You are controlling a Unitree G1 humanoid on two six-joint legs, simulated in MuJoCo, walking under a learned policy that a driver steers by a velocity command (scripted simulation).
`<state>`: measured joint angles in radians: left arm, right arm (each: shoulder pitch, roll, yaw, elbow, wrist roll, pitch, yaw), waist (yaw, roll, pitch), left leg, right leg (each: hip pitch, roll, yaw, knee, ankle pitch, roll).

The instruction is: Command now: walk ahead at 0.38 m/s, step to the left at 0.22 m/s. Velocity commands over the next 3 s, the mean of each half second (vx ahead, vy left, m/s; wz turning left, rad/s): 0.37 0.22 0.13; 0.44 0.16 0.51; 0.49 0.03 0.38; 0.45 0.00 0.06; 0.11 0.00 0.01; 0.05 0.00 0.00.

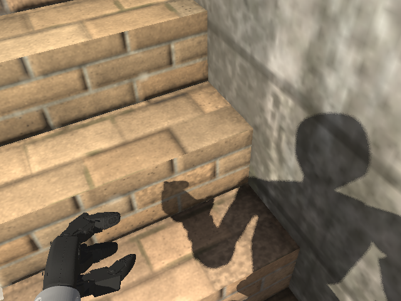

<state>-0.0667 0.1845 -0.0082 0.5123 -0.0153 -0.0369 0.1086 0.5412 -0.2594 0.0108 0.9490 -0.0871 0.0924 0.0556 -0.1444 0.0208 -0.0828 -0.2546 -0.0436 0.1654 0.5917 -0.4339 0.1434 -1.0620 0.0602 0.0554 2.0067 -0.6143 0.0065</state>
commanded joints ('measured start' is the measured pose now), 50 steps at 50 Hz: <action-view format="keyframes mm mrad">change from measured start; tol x32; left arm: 1 332 -144 -90 11 -72 1 -25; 7 -82 82 -33 73 24 38 -11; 15 646 184 29 396 63 17 -44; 20 269 77 1 290 71 4 -46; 39 563 308 115 311 2 86 -24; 50 116 12 -8 19 7 -67 -192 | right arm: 1 -213 -458 -93 -214 26 -171 -46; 37 -733 200 135 -617 138 -116 -8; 45 -6 -240 -89 -351 74 -131 -28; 50 -266 59 28 -276 91 -162 -21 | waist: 1 202 120 96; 3 20 -265 120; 12 50 67 60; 41 -36 -258 73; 45 -96 261 -230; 50 219 191 137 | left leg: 1 168 692 -1116 -434 -255 216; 12 -52 231 -245 -321 45 142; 17 -826 -56 -432 1496 16 -163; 24 -1006 2 -348 1960 410 -179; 34 -1163 183 -291 1493 166 -216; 39 -544 71 149 834 -429 -99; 43 -14 -53 -217 409 -230 121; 46 29 287 -1303 -331 -728 107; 50 -361 174 -804 -138 -450 12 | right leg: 1 -405 -194 356 65 467 -33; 12 698 -91 -237 -1332 274 -108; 15 1201 -399 256 -1541 947 -169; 16 1224 -559 494 -1594 1054 -315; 18 1113 -561 526 -1734 172 -303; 23 788 -390 10 -1574 617 -163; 39 819 -503 -245 -2101 363 -273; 42 870 -322 -407 -1581 1317 -206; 45 353 -137 -122 -758 442 -173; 50 136 -41 98 147 381 -130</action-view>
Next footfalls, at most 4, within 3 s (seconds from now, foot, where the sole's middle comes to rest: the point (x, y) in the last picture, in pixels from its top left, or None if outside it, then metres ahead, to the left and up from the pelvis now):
0.28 right None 0.04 -0.15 -0.75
0.80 left None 0.16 0.22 -0.55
1.50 right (186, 250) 0.53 0.00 -0.34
2.18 left None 0.38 0.16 -0.34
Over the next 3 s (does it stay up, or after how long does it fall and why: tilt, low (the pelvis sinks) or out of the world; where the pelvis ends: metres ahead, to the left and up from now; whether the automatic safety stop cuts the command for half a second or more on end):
stays up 0.19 -0.04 0.22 its command is cut before an obstacle from the start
